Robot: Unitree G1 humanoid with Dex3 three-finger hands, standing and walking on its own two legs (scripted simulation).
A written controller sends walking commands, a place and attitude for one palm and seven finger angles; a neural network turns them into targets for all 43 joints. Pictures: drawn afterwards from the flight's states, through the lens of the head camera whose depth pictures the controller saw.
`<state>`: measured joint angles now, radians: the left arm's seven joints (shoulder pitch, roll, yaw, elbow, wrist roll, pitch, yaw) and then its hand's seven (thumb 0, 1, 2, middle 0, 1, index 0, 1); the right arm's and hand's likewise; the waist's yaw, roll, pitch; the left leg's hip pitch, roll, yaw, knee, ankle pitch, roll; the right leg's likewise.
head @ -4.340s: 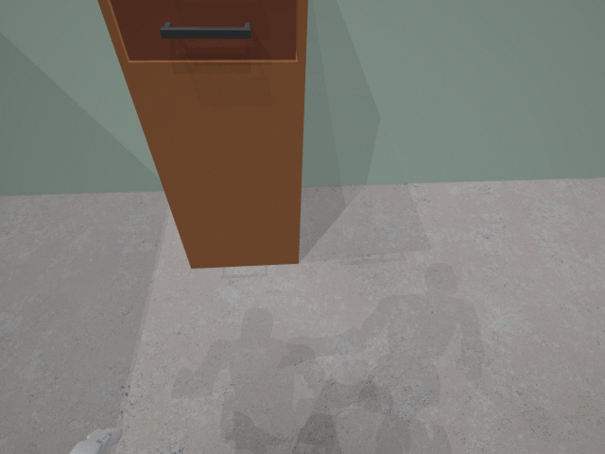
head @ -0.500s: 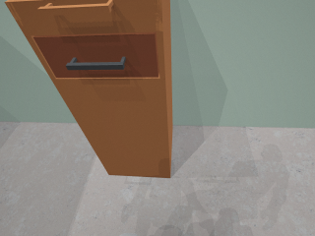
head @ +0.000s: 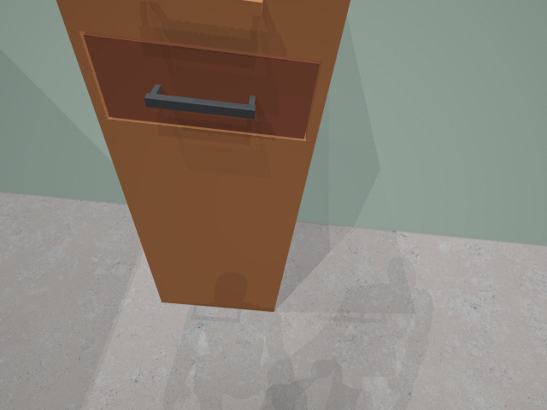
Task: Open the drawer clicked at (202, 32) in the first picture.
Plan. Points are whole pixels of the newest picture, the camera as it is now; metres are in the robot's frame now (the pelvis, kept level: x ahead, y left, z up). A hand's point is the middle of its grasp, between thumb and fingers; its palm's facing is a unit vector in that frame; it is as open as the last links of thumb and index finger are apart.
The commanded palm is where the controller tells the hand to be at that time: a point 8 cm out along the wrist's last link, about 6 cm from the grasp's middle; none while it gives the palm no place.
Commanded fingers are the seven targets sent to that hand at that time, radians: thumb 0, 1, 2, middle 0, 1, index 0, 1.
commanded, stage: come to a stop and stand still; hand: left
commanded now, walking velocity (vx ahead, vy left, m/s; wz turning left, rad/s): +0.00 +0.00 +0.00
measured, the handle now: (203, 100) +0.58 +0.17 +0.14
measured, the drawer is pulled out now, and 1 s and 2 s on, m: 0.00 0.00 0.00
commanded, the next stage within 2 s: look again from close up in 1.02 s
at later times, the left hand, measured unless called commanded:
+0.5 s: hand out of the picture +0.05 +0.14 -0.18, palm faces +0.06 -0.97 -0.22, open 7.2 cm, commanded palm none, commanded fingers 0.00 0.90 0.90 -0.20 -0.30 -0.20 -0.30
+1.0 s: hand out of the picture -0.02 +0.11 -0.18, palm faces +0.07 -0.98 -0.16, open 7.4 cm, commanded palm none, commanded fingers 0.00 0.90 0.90 -0.20 -0.30 -0.20 -0.30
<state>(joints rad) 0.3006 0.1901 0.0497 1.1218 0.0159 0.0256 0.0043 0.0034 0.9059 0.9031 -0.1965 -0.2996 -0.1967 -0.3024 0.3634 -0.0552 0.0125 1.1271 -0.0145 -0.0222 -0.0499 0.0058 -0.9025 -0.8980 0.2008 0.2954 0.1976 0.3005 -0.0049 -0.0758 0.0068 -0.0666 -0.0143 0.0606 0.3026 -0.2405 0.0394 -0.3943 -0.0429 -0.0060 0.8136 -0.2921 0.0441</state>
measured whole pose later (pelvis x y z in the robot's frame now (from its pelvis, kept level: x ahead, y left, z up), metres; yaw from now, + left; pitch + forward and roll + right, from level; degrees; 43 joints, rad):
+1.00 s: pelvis +0.01 -0.05 +0.00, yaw +1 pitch -1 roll +0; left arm 0.30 0.12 0.00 1.16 0.00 -0.01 0.03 0.01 0.91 0.90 -0.20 -0.30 -0.20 -0.30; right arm 0.31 -0.12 0.00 1.17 -0.01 0.00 -0.04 0.00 -0.91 -0.90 0.20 0.29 0.19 0.30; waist 0.00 0.01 0.03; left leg -0.06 0.05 0.03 0.37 -0.28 -0.03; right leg -0.16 0.04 -0.10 0.37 -0.20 -0.06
